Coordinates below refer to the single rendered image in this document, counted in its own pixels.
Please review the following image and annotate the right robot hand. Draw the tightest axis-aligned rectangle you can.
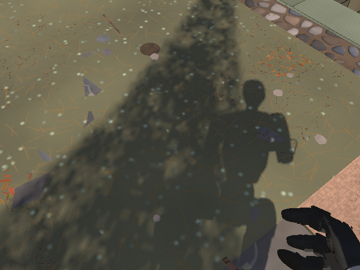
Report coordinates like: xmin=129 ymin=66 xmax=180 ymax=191
xmin=277 ymin=205 xmax=360 ymax=270

